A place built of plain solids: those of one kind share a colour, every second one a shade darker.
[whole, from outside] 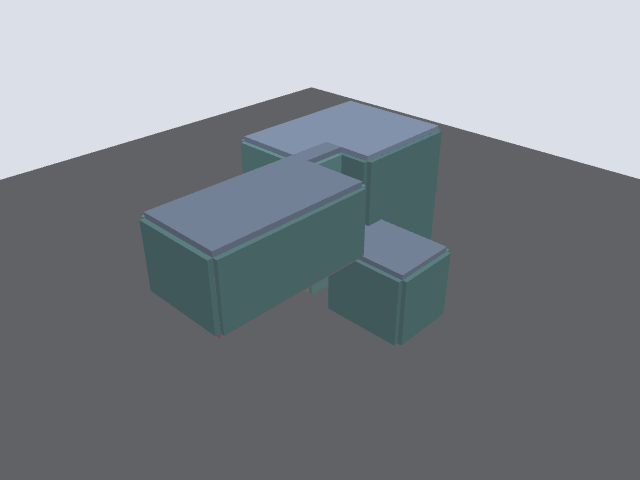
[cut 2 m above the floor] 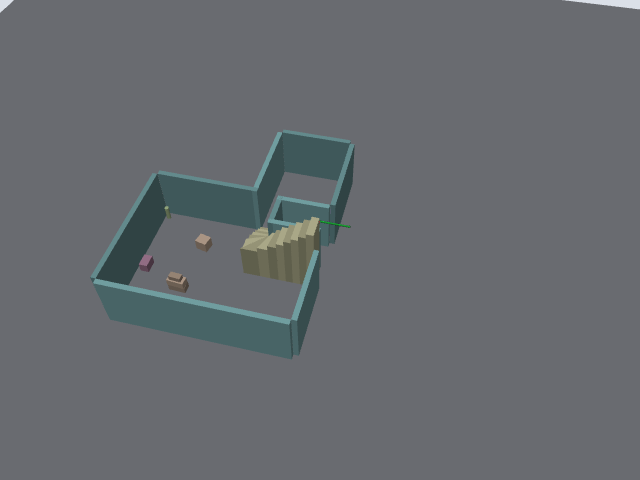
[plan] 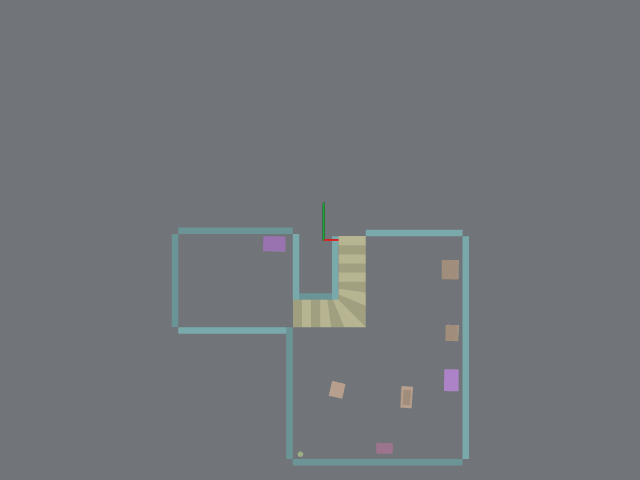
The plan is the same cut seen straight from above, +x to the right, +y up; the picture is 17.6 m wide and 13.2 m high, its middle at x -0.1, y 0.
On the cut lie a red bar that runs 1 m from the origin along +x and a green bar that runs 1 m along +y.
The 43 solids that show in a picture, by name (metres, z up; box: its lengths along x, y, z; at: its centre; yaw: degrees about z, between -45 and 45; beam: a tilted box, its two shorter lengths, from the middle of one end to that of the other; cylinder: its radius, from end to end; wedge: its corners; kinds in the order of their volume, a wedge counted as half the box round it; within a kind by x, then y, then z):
{
 "wall_1": {"box": [0.18, 2.56, 2.69], "at": [-4.09, -1.12, 1.3]},
 "wall_2": {"box": [3.15, 0.18, 2.69], "at": [-2.42, -2.49, 1.3]},
 "wall_3": {"box": [3.15, 0.18, 2.69], "at": [-2.42, 0.25, 1.3]},
 "wall_4": {"box": [0.18, 6.1, 2.52], "at": [-2.19, 3.15, 4.12]},
 "wall_5": {"box": [0.18, 3.63, 5.43], "at": [-0.94, -4.21, 2.67]},
 "wall_6": {"box": [0.18, 0.75, 2.74], "at": [-0.94, -2.02, 4.01]},
 "wall_7": {"box": [0.18, 1.81, 2.69], "at": [-0.76, -0.74, 1.3]},
 "wall_8": {"box": [3.26, 0.18, 2.52], "at": [-0.47, 6.29, 4.12]},
 "wall_9": {"box": [1.25, 0.18, 5.43], "at": [-0.22, -1.56, 2.67]},
 "wall_10": {"box": [0.18, 1.75, 5.43], "at": [0.32, -0.77, 2.67]},
 "wall_11": {"box": [4.67, 0.18, 5.43], "at": [1.48, -6.11, 2.67]},
 "wall_12": {"box": [2.66, 0.18, 5.43], "at": [2.49, 0.19, 2.67]},
 "wall_13": {"box": [0.18, 6.13, 5.43], "at": [3.91, -2.96, 2.67]},
 "roof_1": {"box": [3.15, 2.56, 0.19], "at": [-2.42, -1.12, 2.74]},
 "roof_2": {"box": [3.26, 6.1, 0.2], "at": [-0.47, 3.15, 5.48]},
 "roof_3": {"box": [2.0, 4.38, 0.2], "at": [0.15, -3.83, 5.48]},
 "roof_4": {"box": [0.75, 1.75, 0.2], "at": [0.78, -0.77, 5.48]},
 "roof_5": {"box": [2.66, 6.13, 0.2], "at": [2.49, -2.96, 5.48]},
 "floor_1": {"box": [3.26, 6.1, 0.22], "at": [-0.47, 3.15, 2.75]},
 "tread_1": {"wedge": [[-0.85, -1.65, -0.05], [-0.85, -1.65, 0.19], [-0.84, -2.4, -0.05], [-0.84, -2.4, 0.19], [-0.59, -2.4, -0.05], [-0.59, -2.4, 0.19], [-0.59, -1.65, -0.05], [-0.59, -1.65, 0.19]]},
 "tread_2": {"wedge": [[-0.59, -2.4, -0.05], [-0.59, -2.4, 0.38], [-0.59, -1.65, -0.05], [-0.59, -1.65, 0.38], [-0.34, -2.4, -0.05], [-0.34, -2.4, 0.38], [-0.34, -1.65, -0.05], [-0.34, -1.65, 0.38]]},
 "tread_3": {"wedge": [[-0.35, -2.4, -0.05], [-0.35, -2.4, 0.57], [-0.34, -1.65, -0.05], [-0.34, -1.65, 0.57], [-0.09, -2.4, -0.05], [-0.09, -2.4, 0.57], [-0.09, -1.65, -0.05], [-0.09, -1.65, 0.57]]},
 "tread_4": {"wedge": [[-0.09, -2.4, -0.05], [-0.09, -2.4, 0.76], [-0.09, -1.65, -0.05], [-0.09, -1.65, 0.76], [0.1, -1.65, -0.05], [0.1, -1.65, 0.76], [0.21, -2.4, -0.05], [0.21, -2.4, 0.76]]},
 "tread_5": {"wedge": [[0.1, -1.65, -0.05], [0.1, -1.65, 0.95], [0.21, -2.4, -0.05], [0.21, -2.4, 0.95], [0.26, -1.65, -0.05], [0.26, -1.65, 0.95], [0.57, -2.4, -0.05], [0.57, -2.4, 0.95]]},
 "tread_6": {"wedge": [[0.26, -1.65, -0.05], [0.26, -1.65, 1.14], [0.41, -1.65, -0.05], [0.41, -1.65, 1.14], [0.57, -2.4, -0.05], [0.57, -2.4, 1.14], [1.16, -2.4, -0.05], [1.16, -2.4, 1.14]]},
 "tread_7": {"wedge": [[0.41, -1.65, -0.05], [0.41, -1.65, 1.33], [0.41, -1.49, -0.05], [0.41, -1.49, 1.33], [1.16, -2.4, -0.05], [1.16, -2.4, 1.33], [1.16, -1.8, -0.05], [1.16, -1.8, 1.33]]},
 "tread_8": {"wedge": [[0.41, -1.5, -0.05], [0.41, -1.5, 1.52], [0.41, -1.33, -0.05], [0.41, -1.33, 1.52], [1.16, -1.81, -0.05], [1.16, -1.81, 1.52], [1.16, -1.44, -0.05], [1.16, -1.44, 1.52]]},
 "tread_9": {"wedge": [[0.41, -1.34, -0.05], [0.41, -1.34, 1.72], [0.41, -1.14, -0.05], [0.41, -1.14, 1.72], [1.16, -1.45, -0.05], [1.16, -1.45, 1.72], [1.16, -1.14, -0.05], [1.16, -1.14, 1.72]]},
 "tread_10": {"wedge": [[0.41, -1.14, -0.05], [0.41, -1.14, 1.91], [0.41, -0.89, -0.05], [0.41, -0.89, 1.91], [1.16, -1.14, -0.05], [1.16, -1.14, 1.91], [1.16, -0.89, -0.05], [1.16, -0.89, 1.91]]},
 "tread_11": {"wedge": [[0.41, -0.9, -0.05], [0.41, -0.9, 2.1], [0.41, -0.64, -0.05], [0.41, -0.64, 2.1], [1.16, -0.89, -0.05], [1.16, -0.89, 2.1], [1.16, -0.64, -0.05], [1.16, -0.64, 2.1]]},
 "tread_12": {"wedge": [[0.41, -0.65, -0.05], [0.41, -0.65, 2.29], [0.41, -0.39, -0.05], [0.41, -0.39, 2.29], [1.16, -0.65, -0.05], [1.16, -0.65, 2.29], [1.16, -0.39, -0.05], [1.16, -0.39, 2.29]]},
 "tread_13": {"wedge": [[0.41, -0.4, -0.05], [0.41, -0.4, 2.48], [0.41, -0.14, -0.05], [0.41, -0.14, 2.48], [1.16, -0.4, -0.05], [1.16, -0.4, 2.48], [1.16, -0.14, -0.05], [1.16, -0.14, 2.48]]},
 "tread_14": {"wedge": [[0.41, -0.15, -0.05], [0.41, -0.15, 2.67], [0.41, 0.11, -0.05], [0.41, 0.11, 2.67], [1.16, -0.15, -0.05], [1.16, -0.15, 2.67], [1.16, 0.11, -0.05], [1.16, 0.11, 2.67]]},
 "carton_1": {"box": [0.38, 0.42, 0.46], "at": [0.37, -4.12, 0.18], "yaw": -12.9},
 "carton_2": {"box": [0.3, 0.59, 0.31], "at": [2.27, -4.32, 0.11], "yaw": -2.0},
 "carton_3": {"box": [0.21, 0.42, 0.18], "at": [2.28, -4.33, 0.62], "yaw": -3.9},
 "carton_4": {"box": [0.3, 0.59, 0.26], "at": [2.29, -4.32, 0.4], "yaw": -4.3},
 "carton_5": {"box": [0.45, 0.53, 0.32], "at": [3.47, -0.82, 0.48], "yaw": -0.7},
 "carton_6": {"box": [0.34, 0.43, 0.33], "at": [3.52, -2.56, 0.83], "yaw": 0.4},
 "crate_1": {"box": [0.6, 0.4, 0.3], "at": [-1.35, -0.1, 0.75], "yaw": -0.8},
 "crate_2": {"box": [0.4, 0.6, 0.3], "at": [3.51, -3.86, 0.45], "yaw": -0.9},
 "bucket_1": {"box": [0.46, 0.3, 0.39], "at": [1.67, -5.73, 0.14], "yaw": -0.9},
 "extinguisher_1": {"cylinder": 0.07, "from": [-0.64, -5.89, 0.0], "to": [-0.64, -5.89, 0.52]}
}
